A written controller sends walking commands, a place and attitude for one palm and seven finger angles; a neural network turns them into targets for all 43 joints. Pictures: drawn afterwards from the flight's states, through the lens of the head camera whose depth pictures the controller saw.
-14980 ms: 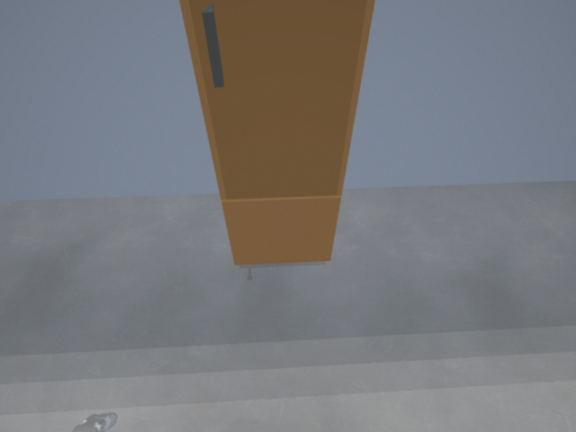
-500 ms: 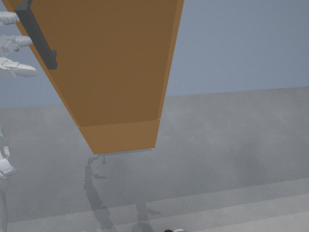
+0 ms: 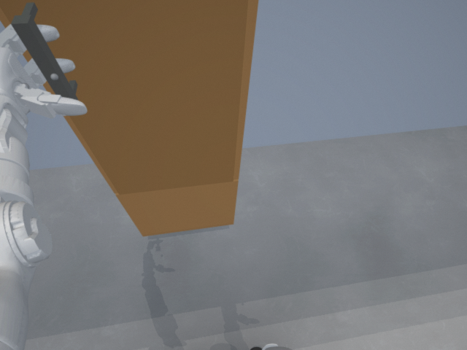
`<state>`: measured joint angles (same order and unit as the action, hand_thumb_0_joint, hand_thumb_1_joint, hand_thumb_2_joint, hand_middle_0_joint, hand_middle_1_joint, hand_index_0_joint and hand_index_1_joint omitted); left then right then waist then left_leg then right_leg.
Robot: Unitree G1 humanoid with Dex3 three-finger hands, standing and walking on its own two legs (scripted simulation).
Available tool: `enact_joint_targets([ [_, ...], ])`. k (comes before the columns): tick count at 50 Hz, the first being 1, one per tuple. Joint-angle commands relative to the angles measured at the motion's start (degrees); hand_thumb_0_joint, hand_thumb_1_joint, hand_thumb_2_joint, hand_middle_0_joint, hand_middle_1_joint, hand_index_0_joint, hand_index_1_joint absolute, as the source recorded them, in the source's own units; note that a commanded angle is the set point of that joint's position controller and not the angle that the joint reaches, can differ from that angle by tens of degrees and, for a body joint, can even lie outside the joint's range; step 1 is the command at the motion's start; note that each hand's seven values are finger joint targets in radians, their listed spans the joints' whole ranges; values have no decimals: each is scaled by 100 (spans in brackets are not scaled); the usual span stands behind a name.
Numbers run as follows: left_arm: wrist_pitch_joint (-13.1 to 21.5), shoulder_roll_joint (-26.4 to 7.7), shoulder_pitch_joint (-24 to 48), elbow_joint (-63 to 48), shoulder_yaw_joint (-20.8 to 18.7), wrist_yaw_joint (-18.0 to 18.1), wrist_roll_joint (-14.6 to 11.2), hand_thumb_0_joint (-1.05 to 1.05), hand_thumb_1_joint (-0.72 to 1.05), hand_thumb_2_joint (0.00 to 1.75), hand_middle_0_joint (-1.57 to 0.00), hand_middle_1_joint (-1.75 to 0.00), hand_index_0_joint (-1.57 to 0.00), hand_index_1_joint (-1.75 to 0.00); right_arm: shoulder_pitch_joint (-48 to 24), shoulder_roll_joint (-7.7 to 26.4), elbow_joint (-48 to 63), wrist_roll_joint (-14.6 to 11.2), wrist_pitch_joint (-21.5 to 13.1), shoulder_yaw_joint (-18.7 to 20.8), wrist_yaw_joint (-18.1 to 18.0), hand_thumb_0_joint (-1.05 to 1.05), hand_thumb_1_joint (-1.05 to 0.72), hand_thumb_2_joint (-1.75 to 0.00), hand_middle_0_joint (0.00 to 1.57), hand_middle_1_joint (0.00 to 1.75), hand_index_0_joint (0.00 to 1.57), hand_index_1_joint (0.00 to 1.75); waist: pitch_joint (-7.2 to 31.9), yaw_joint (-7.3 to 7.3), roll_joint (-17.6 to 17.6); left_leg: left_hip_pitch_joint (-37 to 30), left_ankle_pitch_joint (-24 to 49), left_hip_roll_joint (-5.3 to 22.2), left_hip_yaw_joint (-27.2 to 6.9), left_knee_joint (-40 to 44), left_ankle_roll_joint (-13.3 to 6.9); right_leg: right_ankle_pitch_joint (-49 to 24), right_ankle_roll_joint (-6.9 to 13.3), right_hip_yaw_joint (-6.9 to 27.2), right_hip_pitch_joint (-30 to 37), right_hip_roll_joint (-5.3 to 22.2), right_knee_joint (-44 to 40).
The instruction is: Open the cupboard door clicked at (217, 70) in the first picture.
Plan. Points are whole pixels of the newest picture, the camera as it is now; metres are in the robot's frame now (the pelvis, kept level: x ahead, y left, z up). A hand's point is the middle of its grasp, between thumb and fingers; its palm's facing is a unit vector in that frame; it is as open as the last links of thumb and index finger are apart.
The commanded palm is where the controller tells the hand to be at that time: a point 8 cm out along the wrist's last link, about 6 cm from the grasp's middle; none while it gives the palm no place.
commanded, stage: slide the fingers in behind the handle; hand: left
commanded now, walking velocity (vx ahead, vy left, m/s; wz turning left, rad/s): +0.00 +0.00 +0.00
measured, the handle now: (52, 60) +0.55 +0.26 +0.16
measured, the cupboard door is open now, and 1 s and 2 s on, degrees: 0 0 6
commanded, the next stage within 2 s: close the thumb around the handle in 0.64 s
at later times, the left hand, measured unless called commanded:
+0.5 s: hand (60, 77) +0.50 +0.24 +0.17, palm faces +0.07 -1.00 +0.01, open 14.0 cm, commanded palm +0.48 +0.29 +0.16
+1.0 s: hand (58, 77) +0.51 +0.24 +0.16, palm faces +0.08 -1.00 +0.02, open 11.9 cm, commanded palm +0.49 +0.28 +0.16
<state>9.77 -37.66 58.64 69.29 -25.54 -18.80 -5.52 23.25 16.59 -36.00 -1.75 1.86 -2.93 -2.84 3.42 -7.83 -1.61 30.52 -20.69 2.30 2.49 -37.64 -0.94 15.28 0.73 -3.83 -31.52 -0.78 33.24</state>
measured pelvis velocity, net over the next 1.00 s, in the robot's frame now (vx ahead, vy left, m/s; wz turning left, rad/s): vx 0.00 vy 0.01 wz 0.00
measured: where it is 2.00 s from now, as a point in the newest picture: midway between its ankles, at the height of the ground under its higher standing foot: outside the picture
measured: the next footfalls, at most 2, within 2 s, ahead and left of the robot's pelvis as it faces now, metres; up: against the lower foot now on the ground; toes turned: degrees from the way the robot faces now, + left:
none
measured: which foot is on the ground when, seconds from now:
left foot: down 0.00-1.00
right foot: down 0.00-1.00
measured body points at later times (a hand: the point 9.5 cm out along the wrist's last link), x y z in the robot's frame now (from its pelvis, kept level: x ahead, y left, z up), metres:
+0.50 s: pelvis +0.00 +0.00 +0.00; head +0.08 +0.01 +0.44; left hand +0.49 +0.29 +0.17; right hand -0.01 -0.27 -0.11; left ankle -0.03 +0.10 -0.72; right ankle +0.00 -0.11 -0.72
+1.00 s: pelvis +0.00 +0.01 +0.00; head +0.09 +0.02 +0.44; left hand +0.50 +0.30 +0.17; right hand +0.00 -0.26 -0.11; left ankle -0.03 +0.10 -0.72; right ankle +0.00 -0.11 -0.72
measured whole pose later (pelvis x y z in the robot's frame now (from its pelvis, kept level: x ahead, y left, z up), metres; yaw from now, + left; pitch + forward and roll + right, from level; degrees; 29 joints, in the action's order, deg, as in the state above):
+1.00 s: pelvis +0.00 +0.01 +0.00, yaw +0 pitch +14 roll -2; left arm 10.1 -35.8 59.6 69.6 -24.1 -16.6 -5.8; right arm 25.0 16.4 -37.8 -0.9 0.8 -2.5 -2.4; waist 4.0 -8.1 -1.5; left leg 31.5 -21.0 1.7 2.5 -38.1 -1.7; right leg 15.1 -0.1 -3.7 -32.1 -0.2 32.9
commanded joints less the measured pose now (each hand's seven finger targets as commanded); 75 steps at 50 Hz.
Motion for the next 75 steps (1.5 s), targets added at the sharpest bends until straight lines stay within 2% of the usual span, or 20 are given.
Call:
enact_joint_targets([
  [1, 364, -1680, 2758, -1160, -126, -3, -117, 0, -50, 30, -30, -120, -30, -120, 836, 1018, 295, 36, -172, 385, -78, 0, -90, -90, 20, 30, 20, 30, 2308, -105, -368, -1065, 2210, -110, -327, 262, -154, -2281, -4, 275, 1320, -52, -120],
  [10, 375, -1704, 2764, -1124, -127, 128, -64, 0, -50, 30, -30, -120, -30, -120, 906, 1032, 258, 41, -213, 403, -70, 0, -90, -90, 20, 30, 20, 30, 2249, -126, -272, -876, 1878, -115, -271, 344, -170, -2099, -30, 323, 1387, -42, -204],
  [12, 445, -1537, 2829, -1373, -2, 121, -47, 0, -50, 30, -30, -120, -30, -120, 888, 997, 282, 47, -223, 413, -56, 0, -90, -90, 20, 30, 20, 30, 2451, -77, -632, -1124, 2051, -121, -281, 334, -146, -2142, -4, 310, 1354, -50, -175],
  [16, 448, -1668, 2695, -1148, -155, 123, -104, 0, -50, 30, -30, -120, -30, -120, 931, 1037, 229, 54, -223, 412, -68, 0, -90, -90, 20, 30, 20, 30, 2282, -112, -309, -1013, 1983, -106, -282, 339, -170, -2108, -5, 304, 1344, -67, -215],
  [19, 476, -1724, 2810, -1401, -158, 123, -49, 0, -50, 30, -30, -120, -30, -120, 912, 1028, 261, 54, -241, 424, -62, 0, -90, -90, 20, 30, 20, 30, 2487, -61, -669, -1238, 2172, -107, -309, 333, -141, -2146, 7, 302, 1279, -64, -172],
  [26, 422, -1715, 2706, -1105, -179, 110, -87, 0, -50, 30, -30, -120, -30, -120, 909, 1051, 254, 52, -234, 402, -84, 0, -90, -90, 20, 30, 20, 30, 2183, -105, -350, -1076, 2120, -87, -317, 326, -145, -2112, 4, 269, 1194, -68, -165],
  [28, 420, -1466, 2836, -1175, 41, 103, -59, 0, -50, 30, -30, -120, -30, -120, 877, 1012, 260, 51, -252, 396, -79, 0, -90, -90, 20, 30, 20, 30, 2271, -137, -671, -1262, 2171, -82, -339, 313, -104, -2002, 7, 259, 1010, -65, -164],
  [31, 440, -1573, 2903, -1042, -88, 140, -112, 0, -50, 30, -30, -120, -30, -120, 961, 1050, 198, 75, -262, 396, -87, 0, -90, -90, 20, 30, 20, 30, 2231, -183, -347, -1225, 2248, -63, -394, 280, -116, -2021, 4, 245, 999, -86, -156],
  [37, 478, -1682, 2938, -1152, -119, 104, -44, 0, -50, 30, -30, -120, -30, -120, 959, 1029, 213, 86, -257, 395, -68, 0, -90, -90, 20, 30, 20, 30, 2464, -129, -695, -1375, 2575, -54, -406, 207, -71, -2189, 7, 242, 966, -79, -76],
  [39, 453, -1513, 2908, -1136, -47, 104, -75, 0, -39, 35, -31, -121, -31, -121, 981, 1019, 206, 93, -256, 407, -58, 0, -90, -90, 20, 30, 20, 30, 2452, -147, -543, -1435, 2657, -34, -446, 206, -53, -2158, 8, 197, 910, -101, -72],
  [43, 416, -1192, 3062, -1256, 161, 140, -115, 0, -16, 44, -32, -124, -32, -124, 984, 1005, 173, 107, -250, 408, -33, 0, -90, -90, 20, 30, 20, 30, 2406, -188, -764, -1610, 2829, -17, -503, 201, -6, -2065, 15, 158, 723, -114, -82],
  [48, 401, -1138, 2979, -1235, 152, 206, -111, 0, 12, 56, -34, -127, -34, -127, 1018, 1011, 115, 118, -242, 434, -12, 0, -90, -90, 20, 30, 20, 30, 2375, -180, -577, -1600, 2865, 2, -520, 182, -4, -2045, 17, 144, 729, -128, -89],
  [52, 451, -1365, 2844, -1411, -75, 235, -106, 0, 34, 66, -36, -129, -36, -129, 1009, 1009, 142, 125, -240, 442, 7, 0, -90, -90, 20, 30, 20, 30, 2606, -73, -705, -1674, 3110, -10, -492, 151, 3, -2235, 32, 160, 906, -125, -48],
  [54, 453, -1179, 2781, -1478, 57, 208, -117, 0, 45, 71, -37, -130, -37, -130, 962, 979, 170, 121, -247, 444, 21, 0, -90, -90, 20, 30, 20, 30, 2553, -74, -687, -1651, 3084, -15, -447, 155, -12, -2308, 21, 172, 949, -125, -60],
  [58, 404, -1224, 2716, -1391, 22, 244, -114, 0, 68, 80, -38, -133, -38, -133, 907, 977, 189, 102, -229, 428, 10, 0, -90, -90, 20, 30, 20, 30, 2290, -61, -677, -1484, 2855, -22, -439, 221, -23, -2173, 32, 157, 913, -120, -82],
  [59, 393, -1327, 2737, -1353, -48, 266, -108, 0, 73, 83, -39, -133, -39, -133, 935, 997, 177, 102, -234, 432, 5, 0, -90, -90, 20, 30, 20, 30, 2253, -81, -466, -1411, 2711, -19, -452, 238, -33, -2121, 23, 153, 946, -122, -95],
  [62, 458, -1515, 2785, -1594, -174, 317, -64, 0, 90, 90, -40, -135, -40, -135, 911, 990, 242, 109, -253, 432, -3, 0, -90, -90, 20, 30, 20, 30, 2584, -2, -640, -1462, 2802, -56, -411, 221, -51, -2315, 30, 207, 1181, -99, -43],
  [66, 471, -1299, 2507, -1549, -91, 285, -120, 0, 90, 90, -40, -135, -40, -135, 900, 972, 253, 104, -244, 445, 11, 0, -90, -90, 20, 30, 20, 30, 2542, -3, -425, -1507, 3002, -31, -388, 188, -68, -2465, 23, 198, 1219, -117, -51],
  [70, 387, -1534, 2459, -1313, -186, 199, -118, 0, 90, 90, -40, -135, -40, -135, 849, 1005, 259, 65, -235, 427, -13, 0, -90, -90, 20, 30, 20, 30, 2227, -8, -249, -1077, 2368, -84, -294, 285, -116, -2376, 4, 246, 1365, -83, -111],
  [75, 412, -1339, 2759, -1430, 57, 194, -63, 0, 90, 90, -40, -135, -40, -135, 827, 975, 256, 68, -251, 423, -43, 0, -90, -90, 20, 30, 20, 30, 2323, -92, -614, -1306, 2382, -85, -345, 270, -91, -2200, 14, 240, 1139, -73, -125],
])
